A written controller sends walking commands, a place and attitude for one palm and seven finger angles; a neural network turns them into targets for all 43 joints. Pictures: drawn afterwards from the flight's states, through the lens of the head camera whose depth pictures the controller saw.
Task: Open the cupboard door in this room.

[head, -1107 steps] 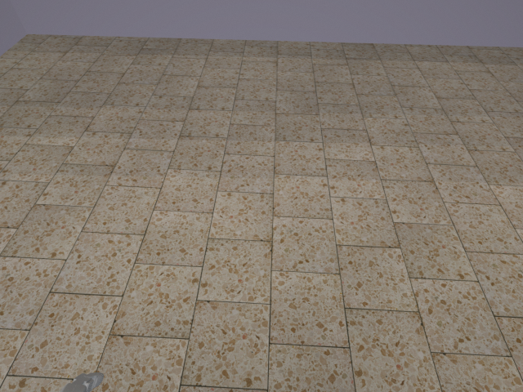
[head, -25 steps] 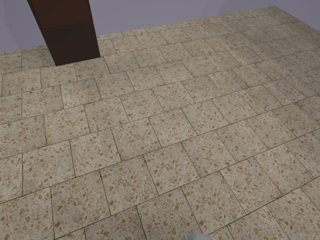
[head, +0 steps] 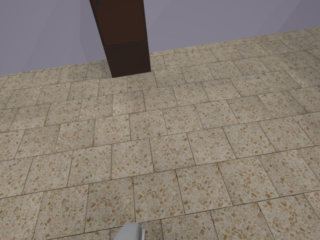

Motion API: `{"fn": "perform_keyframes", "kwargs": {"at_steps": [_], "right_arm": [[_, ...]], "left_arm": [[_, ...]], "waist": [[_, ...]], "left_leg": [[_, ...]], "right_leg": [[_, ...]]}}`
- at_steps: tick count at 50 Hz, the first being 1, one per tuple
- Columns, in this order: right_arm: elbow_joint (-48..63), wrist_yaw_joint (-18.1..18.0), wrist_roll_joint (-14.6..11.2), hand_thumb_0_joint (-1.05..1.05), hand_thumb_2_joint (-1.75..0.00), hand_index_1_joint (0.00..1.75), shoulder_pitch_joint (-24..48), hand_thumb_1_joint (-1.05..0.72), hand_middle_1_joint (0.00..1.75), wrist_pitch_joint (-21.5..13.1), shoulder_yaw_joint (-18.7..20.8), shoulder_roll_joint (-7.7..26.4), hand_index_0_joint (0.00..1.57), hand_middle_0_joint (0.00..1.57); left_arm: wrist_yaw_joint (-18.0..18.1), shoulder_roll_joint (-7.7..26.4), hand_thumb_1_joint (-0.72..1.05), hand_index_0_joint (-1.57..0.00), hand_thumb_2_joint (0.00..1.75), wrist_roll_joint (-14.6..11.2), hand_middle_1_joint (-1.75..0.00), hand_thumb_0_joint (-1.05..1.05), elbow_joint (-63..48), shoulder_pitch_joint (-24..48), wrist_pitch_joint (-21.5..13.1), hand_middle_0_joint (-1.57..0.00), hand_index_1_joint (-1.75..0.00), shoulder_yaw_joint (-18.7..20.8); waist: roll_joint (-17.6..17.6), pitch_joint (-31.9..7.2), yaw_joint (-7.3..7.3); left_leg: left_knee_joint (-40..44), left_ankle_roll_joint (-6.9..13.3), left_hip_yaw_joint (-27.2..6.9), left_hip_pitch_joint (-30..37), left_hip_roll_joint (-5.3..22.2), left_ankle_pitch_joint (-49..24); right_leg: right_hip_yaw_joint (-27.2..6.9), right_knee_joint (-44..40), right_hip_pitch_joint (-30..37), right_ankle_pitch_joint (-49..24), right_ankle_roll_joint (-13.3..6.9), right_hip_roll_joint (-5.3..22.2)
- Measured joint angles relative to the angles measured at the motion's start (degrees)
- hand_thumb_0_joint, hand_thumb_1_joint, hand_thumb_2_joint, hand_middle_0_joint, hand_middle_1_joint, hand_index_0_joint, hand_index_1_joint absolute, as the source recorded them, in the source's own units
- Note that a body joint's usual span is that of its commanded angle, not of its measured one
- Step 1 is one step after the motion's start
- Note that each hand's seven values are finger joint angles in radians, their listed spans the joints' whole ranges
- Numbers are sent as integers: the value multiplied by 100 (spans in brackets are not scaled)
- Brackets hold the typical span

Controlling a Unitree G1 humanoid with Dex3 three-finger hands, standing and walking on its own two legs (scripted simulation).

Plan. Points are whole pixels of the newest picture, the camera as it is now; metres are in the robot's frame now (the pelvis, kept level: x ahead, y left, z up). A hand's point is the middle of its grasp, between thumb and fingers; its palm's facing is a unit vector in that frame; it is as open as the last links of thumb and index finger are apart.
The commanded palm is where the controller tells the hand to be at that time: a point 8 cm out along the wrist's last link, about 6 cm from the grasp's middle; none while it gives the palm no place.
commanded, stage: turn or walk to find it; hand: left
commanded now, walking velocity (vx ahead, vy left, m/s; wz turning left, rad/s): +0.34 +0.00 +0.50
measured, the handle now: out of the picture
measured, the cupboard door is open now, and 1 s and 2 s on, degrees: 0 0 0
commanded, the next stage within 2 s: stand and wait in 1.28 s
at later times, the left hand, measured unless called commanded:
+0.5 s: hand out of the picture +0.13 +0.28 -0.19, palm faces +0.28 -0.94 -0.18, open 7.4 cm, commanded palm none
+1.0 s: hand (97, 150) +0.46 +0.28 -0.17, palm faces +0.25 -0.95 -0.19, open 7.3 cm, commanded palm none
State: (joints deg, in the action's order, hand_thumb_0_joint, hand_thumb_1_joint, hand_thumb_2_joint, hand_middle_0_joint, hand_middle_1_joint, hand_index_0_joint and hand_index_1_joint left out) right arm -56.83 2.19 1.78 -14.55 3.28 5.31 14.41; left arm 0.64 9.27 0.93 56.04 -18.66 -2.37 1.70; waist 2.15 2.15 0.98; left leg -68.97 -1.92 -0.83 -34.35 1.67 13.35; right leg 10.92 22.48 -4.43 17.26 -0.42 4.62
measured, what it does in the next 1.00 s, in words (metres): walks ahead, turning left: left foot, then right foot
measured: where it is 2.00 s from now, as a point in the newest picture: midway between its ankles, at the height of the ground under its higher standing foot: (142, 174)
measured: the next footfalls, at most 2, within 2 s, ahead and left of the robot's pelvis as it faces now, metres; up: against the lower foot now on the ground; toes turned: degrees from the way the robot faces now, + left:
left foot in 0.30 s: +0.21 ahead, +0.18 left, +0.00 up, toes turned +17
right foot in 0.88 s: +0.51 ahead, +0.02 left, +0.00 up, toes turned +6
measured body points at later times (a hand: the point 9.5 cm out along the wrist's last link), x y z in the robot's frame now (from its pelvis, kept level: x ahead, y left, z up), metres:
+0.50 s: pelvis +0.16 +0.10 -0.01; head +0.18 +0.12 +0.44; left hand +0.12 +0.33 -0.17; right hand +0.31 -0.11 -0.15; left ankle +0.17 +0.16 -0.75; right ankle +0.20 -0.06 -0.66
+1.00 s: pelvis +0.39 +0.09 -0.02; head +0.43 +0.08 +0.43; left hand +0.45 +0.33 -0.15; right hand +0.36 -0.14 -0.18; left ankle +0.26 +0.19 -0.65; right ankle +0.47 +0.01 -0.75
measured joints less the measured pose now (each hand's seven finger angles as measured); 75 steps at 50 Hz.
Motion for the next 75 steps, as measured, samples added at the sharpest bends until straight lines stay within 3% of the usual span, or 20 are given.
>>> {"fn": "perform_keyframes", "kwargs": {"at_steps": [5, 9, 12, 14, 15, 18, 21, 26, 31, 37, 43, 45, 48, 51, 55, 58, 66, 68, 72, 75], "right_arm": [[-109, 24, -4, 1, -90, 30, 129, -91, 30, 31, -46, -38, 19, 20], [-120, 63, -15, 1, -90, 30, 463, -91, 30, -5, -153, -118, 19, 20], [-28, 75, -24, 1, -90, 30, 797, -91, 30, -112, -237, -182, 19, 19], [104, 49, -14, 1, -90, 30, 959, -91, 30, -269, -274, -206, 19, 20], [184, 22, 0, 1, -90, 30, 1013, -91, 30, -372, -275, -193, 19, 20], [254, -91, -70, 1, -90, 30, 1123, -91, 30, -595, -270, -241, 19, 20], [173, -173, -85, 1, -90, 30, 965, -91, 30, -643, -296, -324, 19, 20], [-47, -272, -129, -1, -90, 30, 448, -93, 30, -706, -209, -416, 20, 20], [-267, -275, -121, 0, -90, 30, -108, -93, 30, -737, -205, -426, 20, 20], [-538, -321, -89, 0, -90, 30, -728, -91, 30, -748, -228, -538, 20, 20], [-850, -334, -53, 1, -90, 30, -1209, -91, 30, -678, -258, -594, 20, 20], [-996, -303, -105, 1, -90, 30, -1275, -90, 30, -621, -263, -629, 20, 20], [-1043, -253, -137, 1, -90, 30, -1102, -90, 30, -487, -252, -618, 20, 20], [-902, -226, -83, 1, -90, 30, -761, -90, 30, -409, -195, -525, 19, 20], [-592, -187, -29, 1, -90, 30, -253, -91, 30, -385, -143, -438, 19, 20], [-384, -132, -29, 1, -90, 30, 121, -91, 30, -398, -129, -393, 19, 20], [-83, -36, -36, 1, -90, 30, 924, -91, 30, -489, -193, -344, 19, 19], [3, -62, -5, 1, -90, 30, 1039, -91, 30, -617, -234, -329, 19, 20], [46, -194, -43, 1, -90, 30, 1129, -91, 30, -730, -330, -465, 19, 20], [-70, -270, -66, 0, -90, 30, 960, -91, 30, -727, -387, -583, 19, 20]], "left_arm": [[39, -94, 91, -20, 90, 44, -30, 0, 275, -449, -109, -21, -30, -1], [45, -118, 91, -20, 90, 72, -30, 0, 474, -737, -137, -21, -30, -13], [28, -91, 91, -20, 90, 71, -30, 0, 623, -913, -117, -21, -30, -17], [-3, -58, 91, -20, 90, 34, -30, 0, 749, -1048, -83, -21, -30, -39], [-34, -62, 91, -20, 90, 10, -30, 0, 810, -1097, -39, -21, -30, -44], [-64, 15, 91, -20, 90, -44, -30, 1, 863, -791, 161, -21, -30, -36], [-74, 107, 91, -20, 90, 12, -30, 1, 725, -331, 179, -21, -30, 30], [-100, 161, 91, -20, 90, 76, -30, 0, 273, 333, 129, -20, -30, 100], [-151, 152, 91, -20, 90, 74, -30, 0, 33, 812, 172, -20, -30, 132], [-192, 152, 91, -20, 90, 38, -30, 0, -53, 1234, 212, -20, -30, 111], [-220, 92, 91, -20, 90, 13, -30, 0, -150, 1535, 95, -20, -30, 49], [-196, 62, 91, -20, 90, 38, -30, 0, -177, 1573, -93, -20, -30, 25], [-155, -13, 91, -20, 90, -7, -30, 0, -124, 1430, -239, -20, -30, 0], [-70, -101, 91, -20, 90, -31, -30, 0, 92, 1078, -208, -21, -30, 34], [47, 52, 95, -21, 90, -6, -30, -2, 379, 585, -215, -21, -30, 185], [15, 126, 95, -20, 90, 15, -30, -2, 615, 254, -184, -21, -30, 154], [-27, 82, 92, -20, 90, 23, -30, 0, 917, -366, -138, -20, -30, 74], [-27, 36, 92, -20, 90, -8, -30, 0, 973, -518, -90, -20, -30, 57], [-4, 21, 91, -20, 90, -54, -30, 0, 1046, -299, 81, -20, -30, -3], [-10, 16, 91, -20, 90, -34, -30, 0, 945, 23, 114, -20, -30, -1]], "waist": [[-52, 119, -128], [-112, 271, -287], [-197, 402, -443], [-279, 433, -461], [-253, 425, -426], [-281, 525, -441], [-303, 412, -427], [-384, 107, -318], [-456, -75, -154], [-413, -17, 111], [-204, 196, 330], [-133, 307, 294], [-91, 421, 205], [-41, 377, 121], [-45, 200, 29], [-69, 106, -37], [-206, 146, -442], [-252, 165, -475], [-423, 336, -492], [-423, 330, -413]], "left_leg": [[397, -6, 145, -162, 263, -192], [1590, 100, 447, 44, 346, -92], [2555, 290, 710, 412, 245, 162], [3189, 459, 908, 839, 48, 166], [3331, 561, 921, 965, 8, -125], [2889, 693, 936, 1059, -86, 131], [3327, 674, 909, 1520, -193, 177], [4263, 742, 772, 2245, -457, -4], [4920, 739, 646, 2846, -624, -17], [5246, 613, 522, 3421, -604, 259], [4789, 354, 445, 3728, -356, 1015], [3546, 336, 377, 3333, -197, 1292], [739, 399, 154, 2094, -143, 1247], [-139, 350, 182, 1119, 110, 638], [414, 166, 255, 341, 452, 190], [1288, 70, 369, 177, 592, -100], [3265, 168, 713, 848, 408, -182], [3699, 296, 804, 1206, 311, -563], [3334, 504, 1007, 1436, 199, 3], [3783, 450, 1059, 1814, 118, -61]], "right_leg": [[388, -242, 404, 145, 114, 85], [688, -253, 688, 377, 280, 168], [841, -61, 860, 661, 470, 300], [875, 574, 794, 1008, 578, 534], [811, 1312, 557, 1145, 554, 670], [-241, 3999, -693, 1233, 378, 604], [-578, 4836, -1731, 724, 305, 526], [-732, 4389, -2747, -240, 372, 560], [-777, 3870, -3141, -831, 476, 511], [-714, 2689, -2944, -857, 433, 370], [-490, 1224, -2185, -676, 127, 53], [-363, 1119, -1931, -917, -136, -53], [-220, 1326, -1665, -421, -244, -91], [-146, 918, -1210, -365, -183, -164], [-79, 404, -717, -343, -200, -236], [-30, 142, -379, -258, -152, -252], [101, 116, 338, 358, 184, -151], [45, 829, 188, 748, 259, -10], [-535, 3667, -1030, 1276, 180, 52], [-565, 4116, -1716, 928, 233, 113]]}}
